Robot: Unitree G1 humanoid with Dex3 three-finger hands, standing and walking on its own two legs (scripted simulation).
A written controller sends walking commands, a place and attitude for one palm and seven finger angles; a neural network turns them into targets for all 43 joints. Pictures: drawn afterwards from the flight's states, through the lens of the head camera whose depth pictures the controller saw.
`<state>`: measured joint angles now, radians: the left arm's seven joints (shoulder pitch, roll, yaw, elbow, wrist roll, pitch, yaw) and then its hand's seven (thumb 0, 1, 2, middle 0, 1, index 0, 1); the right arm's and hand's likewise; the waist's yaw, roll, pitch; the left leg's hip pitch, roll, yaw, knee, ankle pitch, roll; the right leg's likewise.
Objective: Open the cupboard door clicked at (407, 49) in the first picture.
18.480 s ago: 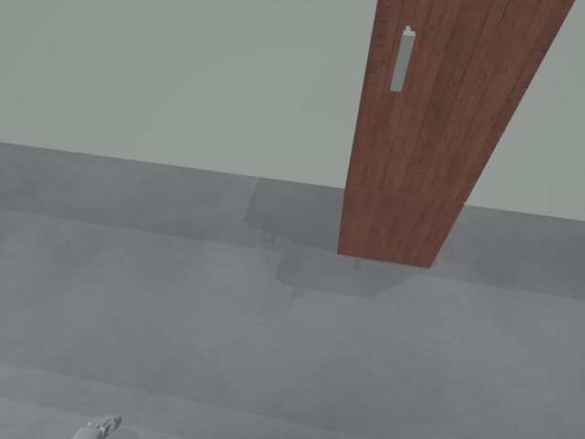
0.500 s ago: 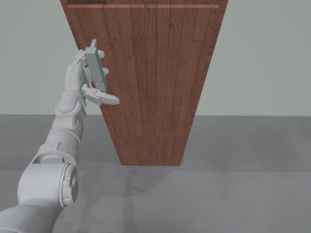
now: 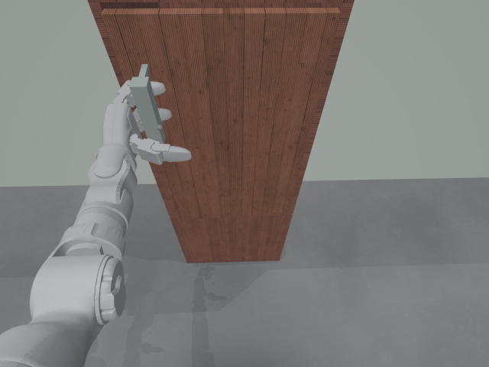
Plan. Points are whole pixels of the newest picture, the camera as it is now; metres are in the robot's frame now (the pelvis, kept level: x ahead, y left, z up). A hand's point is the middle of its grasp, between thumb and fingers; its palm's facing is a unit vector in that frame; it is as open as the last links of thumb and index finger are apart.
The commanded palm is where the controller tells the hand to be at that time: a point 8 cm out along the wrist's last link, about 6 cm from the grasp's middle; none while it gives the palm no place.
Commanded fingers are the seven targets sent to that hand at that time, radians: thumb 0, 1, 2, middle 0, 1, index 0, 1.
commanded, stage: close the thumb around the handle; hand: left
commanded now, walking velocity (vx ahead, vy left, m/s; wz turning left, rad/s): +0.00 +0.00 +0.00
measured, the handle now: (151, 106) +0.53 +0.15 +0.13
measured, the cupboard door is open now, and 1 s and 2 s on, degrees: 1 6 48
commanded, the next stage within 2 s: pull the door open along its arc in 0.56 s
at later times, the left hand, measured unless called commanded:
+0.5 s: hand (160, 127) +0.48 +0.12 +0.13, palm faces -0.01 -1.00 +0.00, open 6.0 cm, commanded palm +0.45 +0.17 +0.13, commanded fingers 0.00 0.90 0.90 -0.40 -1.35 -0.40 -1.35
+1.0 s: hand (161, 140) +0.45 +0.12 +0.12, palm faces -0.02 -1.00 +0.02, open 6.2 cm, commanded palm +0.39 +0.17 +0.13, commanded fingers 0.00 0.90 0.90 -0.40 -1.35 -0.40 -1.35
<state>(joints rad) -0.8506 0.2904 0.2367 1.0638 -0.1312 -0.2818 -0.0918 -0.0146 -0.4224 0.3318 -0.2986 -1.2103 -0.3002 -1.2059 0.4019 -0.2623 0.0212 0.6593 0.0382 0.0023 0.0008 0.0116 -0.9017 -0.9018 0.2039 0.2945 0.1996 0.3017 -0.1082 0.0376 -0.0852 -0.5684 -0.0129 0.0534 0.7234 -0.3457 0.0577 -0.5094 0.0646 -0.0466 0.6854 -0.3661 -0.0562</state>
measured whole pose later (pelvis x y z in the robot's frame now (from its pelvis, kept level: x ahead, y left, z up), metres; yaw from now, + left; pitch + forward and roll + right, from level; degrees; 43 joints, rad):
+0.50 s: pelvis -0.01 +0.01 +0.00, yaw +1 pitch +11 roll -2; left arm -0.93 0.29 0.21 1.13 -0.12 -0.30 -0.05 0.00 0.67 0.81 -0.36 -1.34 -0.36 -1.33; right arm 0.39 -0.27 0.02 0.68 0.03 -0.02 0.00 0.01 -0.90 -0.90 0.20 0.29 0.20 0.30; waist -0.12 0.03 -0.07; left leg -0.61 -0.02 0.05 0.75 -0.34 0.07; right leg -0.55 0.05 -0.06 0.71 -0.36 -0.05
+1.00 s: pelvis +0.01 +0.00 +0.00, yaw -2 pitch +10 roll -1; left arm -0.62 0.24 0.21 0.80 -0.17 -0.23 -0.08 0.00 0.67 0.73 -0.33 -1.35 -0.33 -1.35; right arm 0.41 -0.26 0.01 0.62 0.05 0.00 0.02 0.01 -0.90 -0.90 0.20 0.29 0.20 0.30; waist -0.08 0.05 -0.12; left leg -0.52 0.00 0.08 0.70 -0.36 0.06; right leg -0.47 0.07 -0.02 0.67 -0.37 -0.06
